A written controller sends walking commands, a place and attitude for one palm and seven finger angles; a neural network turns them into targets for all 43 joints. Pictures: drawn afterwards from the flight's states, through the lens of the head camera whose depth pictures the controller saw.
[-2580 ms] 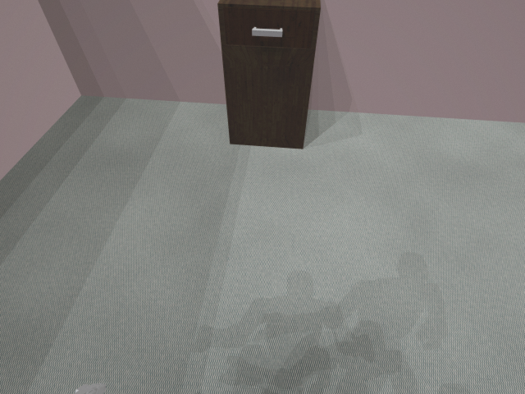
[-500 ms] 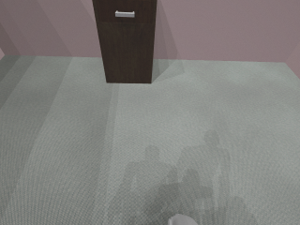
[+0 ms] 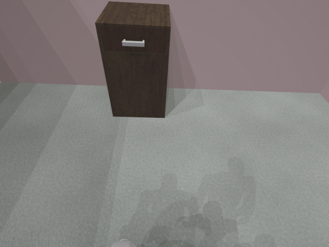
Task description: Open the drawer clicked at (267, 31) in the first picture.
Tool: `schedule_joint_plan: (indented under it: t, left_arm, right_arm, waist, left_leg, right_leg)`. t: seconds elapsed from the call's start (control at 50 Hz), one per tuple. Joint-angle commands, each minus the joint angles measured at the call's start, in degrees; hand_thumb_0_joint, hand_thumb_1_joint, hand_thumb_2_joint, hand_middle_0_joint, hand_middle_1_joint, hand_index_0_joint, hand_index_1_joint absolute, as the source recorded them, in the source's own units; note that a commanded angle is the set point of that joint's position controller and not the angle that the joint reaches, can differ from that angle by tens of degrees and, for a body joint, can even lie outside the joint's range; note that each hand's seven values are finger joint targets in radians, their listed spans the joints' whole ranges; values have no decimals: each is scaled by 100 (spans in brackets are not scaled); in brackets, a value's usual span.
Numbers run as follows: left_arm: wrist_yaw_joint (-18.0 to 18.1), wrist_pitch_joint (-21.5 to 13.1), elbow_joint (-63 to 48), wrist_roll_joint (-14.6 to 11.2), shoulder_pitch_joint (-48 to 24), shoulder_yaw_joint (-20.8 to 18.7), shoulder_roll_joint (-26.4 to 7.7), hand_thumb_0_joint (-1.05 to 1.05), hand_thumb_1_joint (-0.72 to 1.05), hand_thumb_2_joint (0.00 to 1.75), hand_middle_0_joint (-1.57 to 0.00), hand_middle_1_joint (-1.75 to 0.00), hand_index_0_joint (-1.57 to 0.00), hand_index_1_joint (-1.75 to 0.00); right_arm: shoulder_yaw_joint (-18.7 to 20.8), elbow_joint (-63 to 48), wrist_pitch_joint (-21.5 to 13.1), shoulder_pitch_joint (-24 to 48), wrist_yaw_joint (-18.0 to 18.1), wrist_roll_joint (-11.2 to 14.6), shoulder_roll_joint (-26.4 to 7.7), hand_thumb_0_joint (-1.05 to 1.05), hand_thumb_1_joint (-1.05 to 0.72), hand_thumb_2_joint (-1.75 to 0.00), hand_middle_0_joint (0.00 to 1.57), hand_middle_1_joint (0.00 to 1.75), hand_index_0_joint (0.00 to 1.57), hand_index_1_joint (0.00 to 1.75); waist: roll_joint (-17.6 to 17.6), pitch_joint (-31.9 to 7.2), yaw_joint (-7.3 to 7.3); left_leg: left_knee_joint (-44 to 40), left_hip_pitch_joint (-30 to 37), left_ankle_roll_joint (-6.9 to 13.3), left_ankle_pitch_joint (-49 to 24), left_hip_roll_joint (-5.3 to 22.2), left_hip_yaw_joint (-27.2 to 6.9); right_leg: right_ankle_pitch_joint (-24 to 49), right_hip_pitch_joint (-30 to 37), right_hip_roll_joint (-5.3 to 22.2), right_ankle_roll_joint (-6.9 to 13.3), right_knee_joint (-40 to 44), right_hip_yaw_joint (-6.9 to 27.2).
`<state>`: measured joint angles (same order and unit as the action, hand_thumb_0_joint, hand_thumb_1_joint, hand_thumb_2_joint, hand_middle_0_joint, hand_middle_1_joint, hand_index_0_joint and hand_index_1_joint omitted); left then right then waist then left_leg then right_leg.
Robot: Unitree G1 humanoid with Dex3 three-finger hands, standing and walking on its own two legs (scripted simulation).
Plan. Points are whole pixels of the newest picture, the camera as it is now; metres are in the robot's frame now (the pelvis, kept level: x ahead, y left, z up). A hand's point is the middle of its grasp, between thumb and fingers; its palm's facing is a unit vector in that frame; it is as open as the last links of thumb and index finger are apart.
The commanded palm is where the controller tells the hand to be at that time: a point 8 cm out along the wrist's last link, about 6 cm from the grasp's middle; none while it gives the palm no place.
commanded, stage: walk to a spot facing it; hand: left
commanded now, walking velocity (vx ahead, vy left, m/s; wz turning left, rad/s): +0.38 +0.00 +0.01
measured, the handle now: (133, 42) +1.27 +0.25 -0.08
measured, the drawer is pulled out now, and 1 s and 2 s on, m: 0.00 0.00 0.00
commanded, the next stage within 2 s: take the last steps up to it in 0.80 s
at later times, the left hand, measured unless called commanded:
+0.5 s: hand (102, 207) +0.27 +0.21 -0.17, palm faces -0.05 -0.98 -0.18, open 7.3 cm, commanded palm none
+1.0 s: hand (130, 165) +0.44 +0.14 -0.17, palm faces +0.04 -0.98 -0.18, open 7.2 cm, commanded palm none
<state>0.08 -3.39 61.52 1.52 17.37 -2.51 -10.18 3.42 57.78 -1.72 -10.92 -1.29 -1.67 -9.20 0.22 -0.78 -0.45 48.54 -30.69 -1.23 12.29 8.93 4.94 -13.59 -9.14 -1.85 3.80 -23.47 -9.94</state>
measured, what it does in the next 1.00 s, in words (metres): walks ahead: left foot, then right foot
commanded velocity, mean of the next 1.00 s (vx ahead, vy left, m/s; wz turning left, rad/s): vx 0.31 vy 0.00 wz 0.02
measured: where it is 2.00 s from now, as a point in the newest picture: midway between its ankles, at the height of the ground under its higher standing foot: (165, 178)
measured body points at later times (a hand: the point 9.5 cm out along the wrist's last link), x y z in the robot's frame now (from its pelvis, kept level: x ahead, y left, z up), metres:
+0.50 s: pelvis +0.21 +0.03 +0.00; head +0.23 +0.03 +0.45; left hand +0.28 +0.26 -0.15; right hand +0.13 -0.19 -0.15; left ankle +0.13 +0.13 -0.74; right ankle +0.31 -0.13 -0.69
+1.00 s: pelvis +0.42 -0.03 +0.00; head +0.43 -0.03 +0.45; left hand +0.43 +0.20 -0.16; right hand +0.49 -0.28 -0.15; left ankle +0.53 +0.09 -0.71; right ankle +0.37 -0.12 -0.74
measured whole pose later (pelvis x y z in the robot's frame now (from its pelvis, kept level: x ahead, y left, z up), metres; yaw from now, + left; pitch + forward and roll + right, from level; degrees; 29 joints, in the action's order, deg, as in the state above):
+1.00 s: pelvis +0.42 -0.03 +0.00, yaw +0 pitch -1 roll -1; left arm 0.7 -3.7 62.4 1.5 16.5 -2.0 -8.9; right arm 3.6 59.6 -1.0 -10.8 -1.0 -1.4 -11.3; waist 1.0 2.0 -0.1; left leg 41.9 -28.3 -0.8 11.5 7.0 6.8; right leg -18.3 -4.1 2.2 0.9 -24.0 -14.7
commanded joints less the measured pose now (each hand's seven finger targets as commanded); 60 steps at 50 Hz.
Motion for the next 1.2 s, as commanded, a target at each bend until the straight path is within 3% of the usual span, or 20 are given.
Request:
schedule_joint_plan:
  t: [0.0, 0.08, 0.12, 0.14, 0.2, 0.26, 0.48, 0.52, 0.56, 0.58, 0.6, 0.62, 0.66, 0.72, 0.84, 0.96, 1.02, 1.06, 1.08, 1.18]
  left_arm:
    - [20, -107, -105, 15, 578, -136, -776, 0, 90, 90, -20, -30, -20, -30]
    - [14, -51, -85, -24, 572, -147, -689, 0, 90, 90, -20, -30, -20, -30]
    - [-69, -67, -353, -67, 488, -57, -197, 0, 90, 90, -20, -30, -20, -30]
    - [-32, -60, -464, -8, 144, -78, -423, 0, 90, 90, -20, -30, -20, -30]
    - [-132, 0, -290, 20, -11, -142, -300, 0, 90, 90, -20, -30, -20, -30]
    - [-128, 173, -159, 57, 347, -151, -3, 0, 90, 90, -20, -30, -20, -30]
    - [-202, 203, -606, -1, -1162, -121, -60, 0, 90, 90, -20, -30, -20, -30]
    - [-202, 158, -585, 10, -1050, -135, -156, 0, 90, 90, -20, -30, -20, -30]
    - [-173, 65, -195, 41, 212, -226, -440, 0, 90, 90, -20, -30, -20, -30]
    - [-115, -16, 70, 72, 1103, -355, -924, 0, 90, 90, -20, -30, -20, -30]
    - [-25, -38, 171, 12, 1671, -494, -1609, 0, 90, 90, -20, -30, -20, -30]
    - [7, 11, 134, -96, 1444, -500, -1685, 0, 90, 90, -20, -30, -20, -30]
    - [44, 2, -169, -71, 364, -308, -1044, 0, 90, 90, -20, -30, -20, -30]
    - [84, -93, -242, -3, -152, -142, -528, 0, 90, 90, -20, -30, -20, -30]
    - [85, -162, -169, -3, 21, -99, -480, 0, 90, 90, -20, -30, -20, -30]
    - [106, -80, 14, -5, 395, -82, -687, 0, 90, 90, -20, -30, -20, -30]
    - [94, -8, 22, -41, 416, -90, -674, 0, 90, 90, -20, -30, -20, -30]
    - [32, -11, -313, -94, 454, -16, -282, 0, 90, 90, -20, -30, -20, -30]
    - [61, 23, -397, -45, 100, -12, -388, 0, 90, 90, -20, -30, -20, -30]
    - [-45, 168, -142, 15, 251, -29, -108, 0, 90, 90, -20, -30, -20, -30]
  right_arm:
    - [5, -316, -86, 167, -59, 44, -203, 0, -90, -90, 20, 30, 20, 30]
    - [40, -113, -191, -537, 16, 20, -452, 0, -90, -90, 20, 30, 20, 30]
    - [287, 250, -228, -2051, 131, -51, -1502, 0, -90, -90, 20, 30, 20, 30]
    - [234, 331, -197, -2101, 198, -17, -1368, 0, -90, -90, 20, 30, 20, 30]
    - [44, 108, -288, -1082, 231, 38, -656, 0, -90, -90, 20, 30, 20, 30]
    - [35, 178, -385, -1010, 274, 44, -419, 0, -90, -90, 20, 30, 20, 30]
    - [35, 674, -325, -1705, 256, -4, -635, 0, -90, -90, 20, 30, 20, 30]
    - [43, 724, -297, -1693, 246, -18, -705, 0, -90, -90, 20, 30, 20, 30]
    - [35, 729, -276, -1508, 240, 27, -776, 0, -90, -90, 20, 30, 20, 30]
    - [16, 672, -281, -1542, 177, 89, -641, 0, -90, -90, 20, 30, 20, 30]
    - [-58, 445, -289, -1743, 150, 148, -229, 0, -90, -90, 20, 30, 20, 30]
    - [-22, 327, -237, -1288, 174, 165, -407, 0, -90, -90, 20, 30, 20, 30]
    - [25, 279, -212, -817, 164, 86, -357, 0, -90, -90, 20, 30, 20, 30]
    - [-4, 494, -20, -1336, 132, 19, -61, 0, -90, -90, 20, 30, 20, 30]
    - [-9, 177, 79, -770, 21, 38, 56, 0, -90, -90, 20, 30, 20, 30]
    - [-81, -49, -16, -125, -23, 56, -111, 0, -90, -90, 20, 30, 20, 30]
    - [4, 191, -81, -1070, 29, -1, -534, 0, -90, -90, 20, 30, 20, 30]
    - [197, 316, -85, -1993, 153, -5, -1533, 0, -90, -90, 20, 30, 20, 30]
    - [175, 347, -87, -1826, 220, 38, -1429, 0, -90, -90, 20, 30, 20, 30]
    - [-16, 78, -205, -660, 262, 61, -711, 0, -90, -90, 20, 30, 20, 30]
  waist:
    - [-341, 813, 217]
    - [48, 521, -199]
    - [2083, -75, -681]
    - [1597, -133, -758]
    - [285, 511, -212]
    - [478, 430, 38]
    - [768, 933, -187]
    - [638, 825, -64]
    - [308, 158, 570]
    - [-477, -452, 942]
    - [-1969, -1079, 917]
    - [-1414, -976, 902]
    - [-647, 97, 487]
    - [-531, 292, -63]
    - [-628, 543, -78]
    - [-652, 537, 121]
    - [-27, 104, -339]
    - [2003, -525, -555]
    - [1548, -487, -592]
    - [672, 257, 23]
  left_leg:
    - [-829, 312, 76, 121, -111, 94]
    - [-1956, 2272, 179, 209, -401, 354]
    - [-3415, 4083, 1023, 1041, 1707, -2664]
    - [-3653, 3931, 1188, 1209, 1860, -2993]
    - [-3858, 2577, 904, 730, 1351, -1633]
    - [-3897, 2356, 846, -267, 978, -558]
    - [-3701, 2897, 821, -1399, 955, 325]
    - [-3314, 2878, 759, -1881, 965, 397]
    - [-1604, 2508, 515, -2761, 654, 742]
    - [41, 1384, 308, -1779, 292, 920]
    - [2021, -163, 77, 1786, -556, 724]
    - [2872, -479, 192, 1977, -383, -98]
    - [2983, -698, 211, 883, 77, -458]
    - [2094, 1, 75, 446, 180, -331]
    - [404, -31, -34, -93, 37, -54]
    - [-1007, 606, 140, -52, -327, 307]
    - [-1897, 2397, 338, -640, -476, 327]
    - [-2997, 3791, 1485, -1512, 1602, -2555]
    - [-3222, 3561, 1553, -682, 1608, -2653]
    - [-3678, 1695, 1029, 31, 747, -1075]
  right_leg:
    - [-624, -335, 1838, 626, 1387, 1458]
    - [171, -776, 1407, 329, 85, 940]
    - [-1650, -2721, 261, -249, -3325, -14]
    - [-1808, -3086, 383, -202, -4326, 655]
    - [-521, -2975, 953, -249, -4658, 962]
    - [-22, -2680, 1010, -405, -4315, 866]
    - [373, -2361, 823, -311, -1590, 271]
    - [195, -1765, 606, -188, -1316, 113]
    - [336, 77, 288, -17, -752, -42]
    - [37, 1523, 1057, 239, -534, 885]
    - [214, 2546, 2741, 838, 328, 3501]
    - [-381, 2041, 2961, 1009, 847, 3925]
    - [-723, 522, 2582, 689, 1028, 2895]
    - [181, -552, 2115, 383, 1187, 1340]
    - [1102, -418, 1925, 317, 1256, 381]
    - [2341, 300, 1939, 208, 620, 214]
    - [2101, -224, 1623, -55, -1020, -167]
    - [-2214, -2090, 435, -457, -3965, -224]
    - [-2221, -2456, 584, -382, -4629, 394]
    - [-828, -1849, 1016, -473, -3890, 649]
